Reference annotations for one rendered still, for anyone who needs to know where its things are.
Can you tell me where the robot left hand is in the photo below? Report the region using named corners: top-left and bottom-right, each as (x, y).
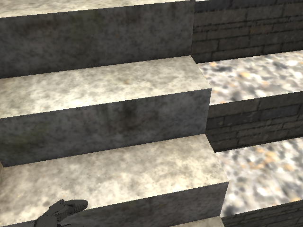
top-left (33, 200), bottom-right (88, 227)

